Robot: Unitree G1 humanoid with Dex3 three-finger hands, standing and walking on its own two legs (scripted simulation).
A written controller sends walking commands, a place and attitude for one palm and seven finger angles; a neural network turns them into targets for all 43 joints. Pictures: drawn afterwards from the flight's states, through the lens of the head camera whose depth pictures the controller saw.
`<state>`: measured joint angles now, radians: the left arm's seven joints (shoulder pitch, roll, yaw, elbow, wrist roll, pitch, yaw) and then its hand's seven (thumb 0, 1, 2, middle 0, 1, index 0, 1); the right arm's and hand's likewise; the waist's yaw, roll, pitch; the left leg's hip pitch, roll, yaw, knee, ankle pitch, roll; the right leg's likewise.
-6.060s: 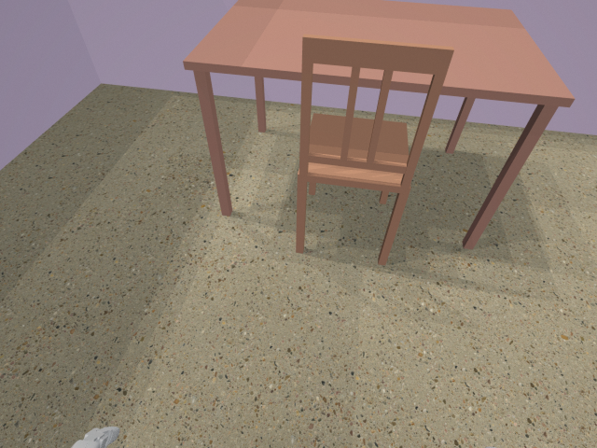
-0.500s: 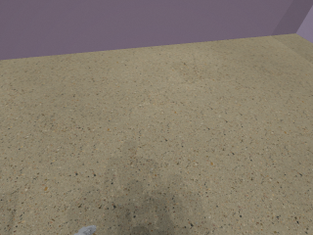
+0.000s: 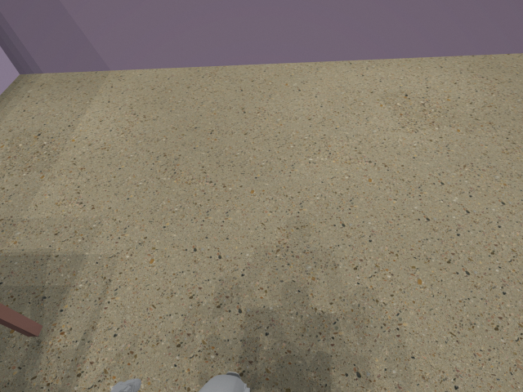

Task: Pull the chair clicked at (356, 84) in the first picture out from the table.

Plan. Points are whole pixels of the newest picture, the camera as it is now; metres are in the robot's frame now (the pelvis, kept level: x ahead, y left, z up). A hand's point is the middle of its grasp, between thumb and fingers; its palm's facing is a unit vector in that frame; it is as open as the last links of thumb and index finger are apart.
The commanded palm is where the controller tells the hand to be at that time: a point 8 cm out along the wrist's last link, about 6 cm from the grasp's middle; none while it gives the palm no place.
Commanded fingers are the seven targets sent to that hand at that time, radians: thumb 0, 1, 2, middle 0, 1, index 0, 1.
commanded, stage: turn to face it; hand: left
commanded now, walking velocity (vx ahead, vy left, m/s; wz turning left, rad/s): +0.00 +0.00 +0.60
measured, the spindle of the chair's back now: out of the picture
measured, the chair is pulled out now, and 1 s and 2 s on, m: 0.00 0.00 0.00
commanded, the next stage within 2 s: none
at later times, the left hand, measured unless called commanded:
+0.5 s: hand out of the picture -0.05 +0.27 -0.18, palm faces +0.36 -0.90 -0.25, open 7.4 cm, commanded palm none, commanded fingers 0.00 0.90 0.90 -0.20 -0.30 -0.20 -0.30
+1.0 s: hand out of the picture -0.01 +0.23 -0.13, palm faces +0.57 -0.77 -0.28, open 7.4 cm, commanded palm none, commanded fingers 0.00 0.90 0.90 -0.20 -0.30 -0.20 -0.30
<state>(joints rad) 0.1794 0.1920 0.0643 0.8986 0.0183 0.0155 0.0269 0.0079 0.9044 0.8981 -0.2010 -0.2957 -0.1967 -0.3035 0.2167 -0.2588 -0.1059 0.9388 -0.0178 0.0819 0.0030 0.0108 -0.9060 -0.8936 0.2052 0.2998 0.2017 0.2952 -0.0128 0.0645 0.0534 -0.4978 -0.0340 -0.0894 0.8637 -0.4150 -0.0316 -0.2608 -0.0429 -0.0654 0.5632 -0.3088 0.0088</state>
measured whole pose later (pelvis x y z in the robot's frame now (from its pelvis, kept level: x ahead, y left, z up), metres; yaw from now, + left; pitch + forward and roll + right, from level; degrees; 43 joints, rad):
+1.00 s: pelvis +0.01 +0.01 +0.01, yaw +37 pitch +0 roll +2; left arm 0.17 0.17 0.03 0.85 0.02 0.01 0.02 0.01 0.90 0.90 -0.21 -0.30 -0.20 -0.30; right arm 0.24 -0.27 -0.10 0.95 -0.02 0.08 0.02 0.01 -0.91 -0.89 0.20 0.30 0.20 0.29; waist -0.04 0.04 0.06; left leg -0.51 -0.01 -0.02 1.19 -0.40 -0.07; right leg -0.20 -0.08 -0.13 0.51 -0.31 -0.01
